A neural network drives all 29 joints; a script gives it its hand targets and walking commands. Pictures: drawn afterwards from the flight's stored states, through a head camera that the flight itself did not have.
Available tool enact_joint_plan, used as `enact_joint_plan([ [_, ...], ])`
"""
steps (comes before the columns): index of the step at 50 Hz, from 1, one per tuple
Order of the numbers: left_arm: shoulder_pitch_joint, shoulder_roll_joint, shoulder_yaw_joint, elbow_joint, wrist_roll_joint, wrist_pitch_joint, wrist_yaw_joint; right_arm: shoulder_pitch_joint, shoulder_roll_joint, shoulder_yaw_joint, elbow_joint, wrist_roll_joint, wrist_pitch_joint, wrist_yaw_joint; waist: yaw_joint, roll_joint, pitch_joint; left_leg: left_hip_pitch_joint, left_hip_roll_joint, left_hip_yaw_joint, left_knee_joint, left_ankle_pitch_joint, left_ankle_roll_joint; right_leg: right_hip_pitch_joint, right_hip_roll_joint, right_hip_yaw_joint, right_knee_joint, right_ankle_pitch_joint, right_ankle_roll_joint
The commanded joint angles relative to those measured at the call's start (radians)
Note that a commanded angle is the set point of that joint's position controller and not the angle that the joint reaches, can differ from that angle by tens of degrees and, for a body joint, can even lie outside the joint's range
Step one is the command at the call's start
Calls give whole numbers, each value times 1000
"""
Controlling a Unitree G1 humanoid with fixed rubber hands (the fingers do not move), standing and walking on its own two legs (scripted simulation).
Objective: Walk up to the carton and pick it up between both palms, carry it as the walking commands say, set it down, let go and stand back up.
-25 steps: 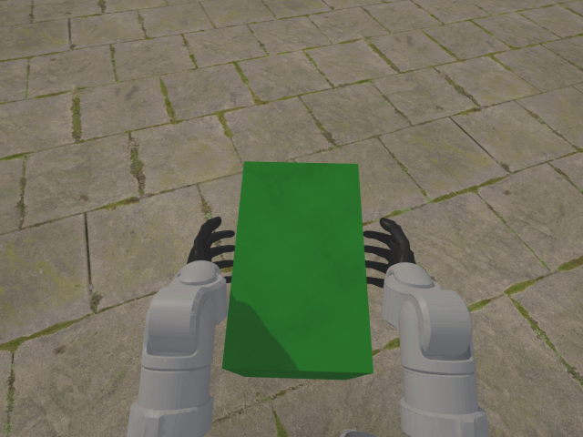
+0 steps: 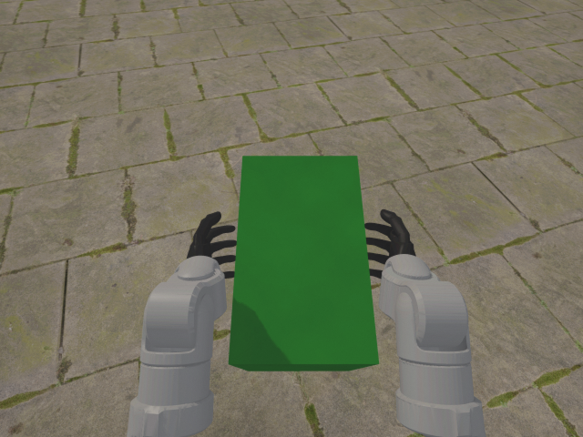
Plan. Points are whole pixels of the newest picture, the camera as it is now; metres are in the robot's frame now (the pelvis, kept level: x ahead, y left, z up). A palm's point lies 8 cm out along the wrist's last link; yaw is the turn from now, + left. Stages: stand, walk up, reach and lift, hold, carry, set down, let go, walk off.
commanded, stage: carry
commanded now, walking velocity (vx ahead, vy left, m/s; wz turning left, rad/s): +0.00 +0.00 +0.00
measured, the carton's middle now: (299, 270) +0.35 +0.01 +0.01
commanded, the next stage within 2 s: none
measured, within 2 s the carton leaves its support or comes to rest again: neither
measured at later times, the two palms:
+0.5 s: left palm (232, 207) +0.41 +0.11 +0.08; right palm (399, 213) +0.41 -0.14 +0.08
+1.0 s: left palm (239, 191) +0.47 +0.11 +0.05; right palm (390, 198) +0.47 -0.14 +0.05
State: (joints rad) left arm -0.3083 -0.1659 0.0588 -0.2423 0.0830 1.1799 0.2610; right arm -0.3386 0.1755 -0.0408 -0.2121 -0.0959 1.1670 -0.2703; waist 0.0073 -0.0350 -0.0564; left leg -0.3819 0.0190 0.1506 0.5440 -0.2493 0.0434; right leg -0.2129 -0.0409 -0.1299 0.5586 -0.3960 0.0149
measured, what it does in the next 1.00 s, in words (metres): walks ahead: right foot, then left foot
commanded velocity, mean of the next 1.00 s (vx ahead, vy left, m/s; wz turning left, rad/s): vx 0.00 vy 0.00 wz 0.00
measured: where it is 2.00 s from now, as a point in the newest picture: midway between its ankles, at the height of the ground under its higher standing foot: outside the picture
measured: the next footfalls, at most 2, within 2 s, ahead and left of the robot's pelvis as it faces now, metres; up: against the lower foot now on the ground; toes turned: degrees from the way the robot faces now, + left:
right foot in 0.30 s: +0.04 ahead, -0.10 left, +0.00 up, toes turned -8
left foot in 0.50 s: +0.15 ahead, +0.09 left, +0.00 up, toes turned +8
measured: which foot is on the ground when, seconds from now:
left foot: down 0.00-0.32, up 0.34-0.48, down 0.50-1.00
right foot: down 0.00-0.20, up 0.22-0.28, down 0.30-0.76, up 0.78-0.84, down 0.86-1.00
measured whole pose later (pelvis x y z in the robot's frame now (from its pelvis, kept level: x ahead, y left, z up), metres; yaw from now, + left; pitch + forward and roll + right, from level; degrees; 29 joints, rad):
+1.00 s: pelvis +0.18 -0.01 +0.00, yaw +0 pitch +6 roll +0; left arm -0.23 -0.15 0.04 0.04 0.12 0.89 0.18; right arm -0.22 0.14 -0.04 0.01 -0.12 0.89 -0.19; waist -0.02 0.02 -0.12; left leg -0.28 0.04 0.12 0.59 -0.41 0.00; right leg -0.25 -0.02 -0.15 0.59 -0.41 -0.03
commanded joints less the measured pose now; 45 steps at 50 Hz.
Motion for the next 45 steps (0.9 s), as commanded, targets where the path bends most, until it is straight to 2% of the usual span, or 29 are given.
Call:
enact_joint_plan([
  [1, -352, -1052, -501, -122, -319, -29, -216, -234, 1037, 430, -78, 294, -19, 215, -1, 186, -435, 350, 214, -109, 61, 1106, 38, 77, -45, 14, -86, 357, 24],
  [5, -355, -993, -400, 31, -263, -87, -225, -261, 972, 375, 28, 250, -66, 226, -1, -56, -420, 72, 63, -26, 54, 421, -16, 319, -126, 76, 6, 1151, -33],
  [6, -369, -997, -404, 13, -266, -105, -226, -290, 978, 388, 4, 261, -81, 229, -2, -76, -399, 54, 30, 0, -9, 273, -26, 330, -131, 64, 30, 1202, -44],
  [7, -361, -1006, -414, -8, -272, -116, -224, -319, 990, 412, -33, 278, -90, 230, 1, -67, -393, 90, 20, 17, -67, 305, -30, 312, -118, 41, 68, 1186, -44],
  [9, -342, -1006, -432, -44, -278, -125, -215, -324, 1004, 444, -72, 299, -99, 227, -7, 50, -413, 334, 87, -35, -49, 795, -5, 101, -42, -12, 163, 878, -12],
  [11, -313, -997, -438, -30, -271, -116, -207, -275, 998, 440, -43, 300, -97, 221, -21, 283, -390, 641, 244, -194, 29, 1431, 85, -278, 75, -26, 94, -90, 0],
  [12, -315, -1010, -470, -80, -293, -109, -205, -262, 1013, 460, -96, 317, -90, 216, -30, 270, -396, 680, 260, -197, 55, 1466, 96, -306, 76, -5, 13, -145, 1],
  [14, -292, -979, -445, -39, -291, -100, -211, -221, 984, 426, -49, 279, -87, 207, -13, 175, -423, 480, 206, -119, 87, 1037, 50, -48, 20, 16, -257, 215, -7],
  [15, -310, -959, -427, -17, -282, -106, -216, -206, 959, 405, -19, 256, -94, 206, -11, 89, -434, 259, 152, -89, 99, 655, 7, 174, -50, 59, -247, 570, -18],
  [16, -307, -945, -405, 30, -254, -118, -221, -220, 939, 399, 8, 237, -102, 210, -7, -67, -422, 23, 77, -53, 171, 162, -17, 354, -160, 146, -134, 1159, -60],
  [17, -305, -953, -404, 41, -241, -129, -223, -241, 948, 422, -6, 240, -109, 213, 4, -213, -402, -180, 6, -39, 206, -304, -42, 502, -271, 237, -42, 1625, -141],
  [18, -291, -953, -398, 38, -245, -136, -226, -239, 941, 422, -12, 241, -116, 213, 4, -218, -386, -257, -2, -53, 201, -370, -51, 566, -304, 238, -16, 1690, -174],
  [21, -288, -1020, -464, -112, -287, -128, -213, -295, 1010, 513, -162, 322, -104, 214, 6, -157, -376, -216, -18, -25, 118, -191, -42, 513, -241, 168, 14, 1476, -134],
  [24, -247, -910, -372, 24, -220, -140, -213, -246, 942, 423, -5, 261, -112, 219, -14, -105, -422, 124, 8, -18, -98, 213, -14, 291, -150, 47, 95, 1159, -62],
  [25, -264, -870, -353, 48, -203, -163, -218, -239, 907, 386, 47, 236, -133, 225, -17, -43, -439, 267, 82, -88, -88, 509, 12, 165, -110, 39, 135, 848, -36],
  [26, -307, -858, -365, 28, -208, -178, -225, -234, 889, 369, 75, 224, -153, 228, -17, 111, -439, 387, 199, -178, 23, 1037, 63, 10, -48, 24, 164, 470, -7],
  [27, -326, -883, -389, 14, -215, -185, -229, -246, 916, 383, 65, 235, -169, 230, -10, 263, -408, 471, 261, -202, 61, 1319, 99, -119, 7, 15, 96, 39, 1],
  [28, -311, -888, -393, 57, -207, -191, -231, -233, 912, 371, 93, 220, -181, 232, -10, 298, -397, 503, 273, -200, 67, 1339, 102, -156, 13, 24, 15, -99, 3],
  [30, -329, -834, -353, 146, -187, -242, -244, -205, 850, 296, 197, 163, -231, 236, -3, 201, -397, 344, 209, -124, 98, 1050, 43, 37, -21, 16, -158, 201, 4],
  [33, -326, -864, -380, 134, -198, -320, -259, -237, 859, 364, 110, 175, -300, 247, -7, -128, -394, -9, 54, -53, 159, 132, -16, 349, -185, 126, 12, 1296, -67],
  [34, -345, -931, -459, 7, -246, -317, -253, -268, 921, 448, -34, 232, -297, 245, -11, -171, -374, -49, 18, -27, 95, -113, -17, 372, -205, 125, 25, 1380, -92],
  [35, -320, -950, -481, -26, -253, -300, -242, -286, 943, 485, -89, 261, -280, 240, -11, -156, -365, -11, 11, -7, 18, -80, -12, 352, -195, 96, 56, 1362, -92],
  [37, -247, -854, -409, 86, -190, -294, -234, -228, 864, 419, 55, 212, -273, 242, -17, 1, -412, 262, 80, -51, 10, 589, 9, 153, -107, 28, 189, 1026, -43],
  [38, -241, -833, -409, 81, -185, -301, -235, -189, 848, 409, 87, 204, -280, 246, -27, 138, -445, 447, 172, -128, 75, 1069, 38, -26, -45, -5, 265, 647, -6],
  [39, -241, -809, -392, 121, -165, -314, -238, -182, 824, 379, 145, 185, -296, 250, -21, 279, -410, 563, 247, -206, 68, 1373, 82, -205, 30, -13, 198, 0, 6],
  [40, -253, -798, -396, 129, -162, -330, -245, -189, 820, 375, 149, 182, -313, 254, -28, 288, -386, 575, 263, -220, 61, 1397, 98, -249, 38, 17, 86, -164, 7],
  [41, -278, -858, -462, 12, -208, -333, -249, -221, 882, 444, 21, 229, -316, 256, -26, 242, -379, 527, 245, -183, 71, 1249, 85, -189, 30, 16, -34, -128, 5],
  [42, -294, -857, -454, -2, -223, -330, -246, -229, 881, 438, 5, 233, -313, 248, -15, 178, -379, 420, 213, -136, 87, 991, 56, -55, 1, 16, -178, 85, 2],
  [45, -247, -820, -403, 131, -170, -318, -244, -198, 842, 425, 82, 189, -295, 243, -20, -131, -400, 60, 75, -70, 111, 0, -16, 270, -213, 157, -23, 1182, -101],
])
